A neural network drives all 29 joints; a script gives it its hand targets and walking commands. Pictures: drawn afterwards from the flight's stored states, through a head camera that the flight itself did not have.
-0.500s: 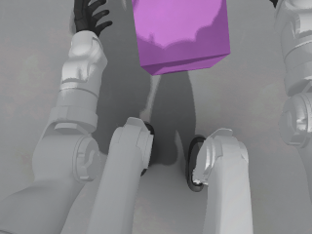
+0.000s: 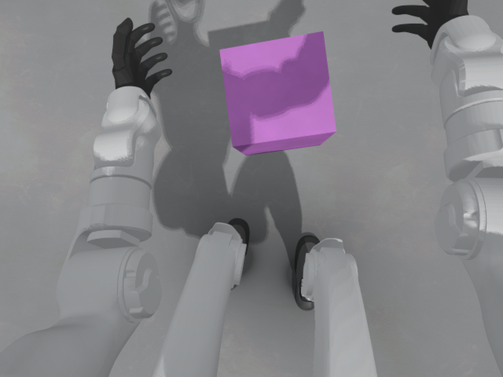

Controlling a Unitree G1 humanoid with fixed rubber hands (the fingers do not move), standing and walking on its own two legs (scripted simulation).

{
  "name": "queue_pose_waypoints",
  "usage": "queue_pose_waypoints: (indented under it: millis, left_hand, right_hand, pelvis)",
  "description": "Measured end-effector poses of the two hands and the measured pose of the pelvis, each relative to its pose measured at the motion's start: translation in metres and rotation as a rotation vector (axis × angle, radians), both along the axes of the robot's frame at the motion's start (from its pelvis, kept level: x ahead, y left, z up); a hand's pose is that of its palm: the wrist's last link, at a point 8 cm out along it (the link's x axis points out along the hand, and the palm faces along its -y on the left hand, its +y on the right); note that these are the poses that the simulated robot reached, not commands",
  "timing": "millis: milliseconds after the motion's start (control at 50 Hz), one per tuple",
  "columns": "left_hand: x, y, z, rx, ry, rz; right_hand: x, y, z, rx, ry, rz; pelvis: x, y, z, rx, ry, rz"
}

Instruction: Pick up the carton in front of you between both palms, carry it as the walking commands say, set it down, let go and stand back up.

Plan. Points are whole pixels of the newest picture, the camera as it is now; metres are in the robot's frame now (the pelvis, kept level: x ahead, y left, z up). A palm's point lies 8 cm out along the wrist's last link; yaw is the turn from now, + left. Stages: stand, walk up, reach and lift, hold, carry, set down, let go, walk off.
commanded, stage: set down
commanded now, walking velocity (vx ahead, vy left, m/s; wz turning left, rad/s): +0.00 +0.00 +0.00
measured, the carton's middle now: (277, 104) +0.55 +0.03 -0.45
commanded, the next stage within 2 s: let go in 0.14 s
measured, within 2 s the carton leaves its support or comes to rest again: neither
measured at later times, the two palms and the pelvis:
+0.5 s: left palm (70, 115) +0.42 +0.21 +0.02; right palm out of the picture +0.47 -0.20 +0.01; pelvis +0.05 +0.01 +0.12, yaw -4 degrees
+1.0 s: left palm out of the picture +0.28 +0.24 +0.13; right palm out of the picture +0.32 -0.21 +0.11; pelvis +0.11 +0.02 +0.20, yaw -2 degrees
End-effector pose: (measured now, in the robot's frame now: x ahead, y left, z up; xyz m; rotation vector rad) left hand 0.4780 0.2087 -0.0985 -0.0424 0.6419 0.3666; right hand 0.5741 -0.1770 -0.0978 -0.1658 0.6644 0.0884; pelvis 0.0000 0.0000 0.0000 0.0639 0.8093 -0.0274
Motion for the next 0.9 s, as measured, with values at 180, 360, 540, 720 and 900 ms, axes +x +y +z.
queue_pose_waypoints:
  millis: [180, 360, 540, 720, 900]
  left_hand:
    - [-0.002, -0.001, 0.05, 0.006, 0.002, -0.013]
    - [-0.023, -0.008, 0.08, 0.044, 0.05, -0.155]
    - [-0.073, 0.01, 0.127, 0.081, 0.143, -0.339]
    - [-0.125, 0.035, 0.177, 0.081, 0.171, -0.355]
    - [-0.181, 0.036, 0.212, 0.065, 0.181, -0.326]
  right_hand:
    - [-0.003, -0.005, 0.05, 0.001, 0.005, -0.003]
    - [-0.043, -0.018, 0.08, -0.041, 0.014, -0.088]
    - [-0.123, -0.027, 0.118, -0.068, 0.041, -0.198]
    - [-0.17, -0.024, 0.159, -0.064, 0.051, -0.178]
    - [-0.223, -0.03, 0.191, -0.071, 0.077, -0.167]
  pelvis:
    - [0.01, -0.001, 0.047, -0.01, -0.016, -0.007]
    - [0.028, 0.002, 0.09, -0.028, -0.049, -0.017]
    - [0.054, 0.011, 0.132, -0.054, -0.191, -0.025]
    - [0.081, 0.02, 0.163, -0.07, -0.367, -0.014]
    - [0.104, 0.02, 0.187, -0.075, -0.546, -0.002]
